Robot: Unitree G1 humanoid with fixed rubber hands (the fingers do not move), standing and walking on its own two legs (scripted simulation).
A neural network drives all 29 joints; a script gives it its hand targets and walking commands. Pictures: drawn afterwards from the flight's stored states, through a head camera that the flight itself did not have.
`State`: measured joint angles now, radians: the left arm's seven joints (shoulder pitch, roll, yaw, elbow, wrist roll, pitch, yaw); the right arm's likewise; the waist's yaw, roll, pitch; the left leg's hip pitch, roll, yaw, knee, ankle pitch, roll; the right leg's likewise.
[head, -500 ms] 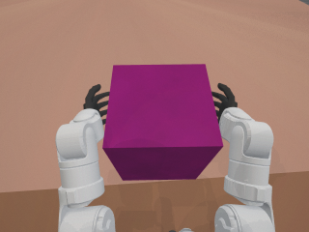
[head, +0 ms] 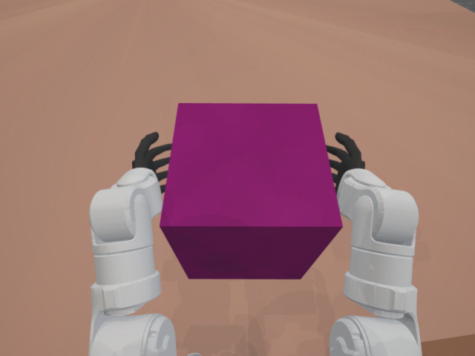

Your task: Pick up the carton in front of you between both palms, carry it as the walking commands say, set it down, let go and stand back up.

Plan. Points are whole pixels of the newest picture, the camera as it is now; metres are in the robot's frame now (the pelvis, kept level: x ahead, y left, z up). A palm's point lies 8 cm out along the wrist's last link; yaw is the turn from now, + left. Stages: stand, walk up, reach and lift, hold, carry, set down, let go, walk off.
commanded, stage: carry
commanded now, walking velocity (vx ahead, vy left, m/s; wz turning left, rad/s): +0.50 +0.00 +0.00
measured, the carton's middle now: (246, 200) +0.36 +0.00 +0.09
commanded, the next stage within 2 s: none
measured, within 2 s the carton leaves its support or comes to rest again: neither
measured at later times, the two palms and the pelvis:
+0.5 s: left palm (175, 68) +0.65 +0.14 +0.18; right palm (313, 67) +0.66 -0.16 +0.18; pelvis +0.31 -0.03 +0.03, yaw +2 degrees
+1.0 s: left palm (181, 44) +0.91 +0.17 +0.12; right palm (283, 41) +0.92 -0.13 +0.13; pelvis +0.65 +0.01 +0.03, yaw +0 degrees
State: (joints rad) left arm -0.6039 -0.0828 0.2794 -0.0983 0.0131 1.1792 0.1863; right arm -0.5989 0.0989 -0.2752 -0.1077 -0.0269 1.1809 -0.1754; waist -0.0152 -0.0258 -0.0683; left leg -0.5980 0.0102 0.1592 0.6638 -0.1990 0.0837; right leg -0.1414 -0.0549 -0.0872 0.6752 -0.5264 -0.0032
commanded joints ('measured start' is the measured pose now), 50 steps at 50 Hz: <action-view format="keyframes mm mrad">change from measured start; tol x32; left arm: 1 -559 -680 -552 -62 -159 9 -34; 29 -603 -865 -617 -41 -215 -27 -84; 50 131 -901 -857 -462 -242 -5 -173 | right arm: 1 -539 694 571 -1 187 -2 14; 28 -572 803 569 14 152 -6 26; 50 202 917 815 -391 224 -23 147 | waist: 1 -83 351 -526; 20 -11 199 -295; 24 68 -297 -448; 50 -5 214 -399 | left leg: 1 882 338 -852 -341 -36 231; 21 606 150 -51 -37 643 -14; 24 -86 -87 -111 592 -282 -85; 26 -157 9 -184 681 -235 -42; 45 344 -60 104 -298 238 -50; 48 1034 443 -646 -310 109 157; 50 908 380 -566 -369 231 148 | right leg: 1 -563 158 63 694 54 -2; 12 -664 -24 51 329 248 -5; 21 -128 103 -155 -206 420 -55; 24 406 -333 686 -364 352 -229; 35 309 -195 151 -438 691 -156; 45 295 -114 -78 -169 1171 -46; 48 -426 79 -15 507 127 31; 50 -573 18 89 640 88 -11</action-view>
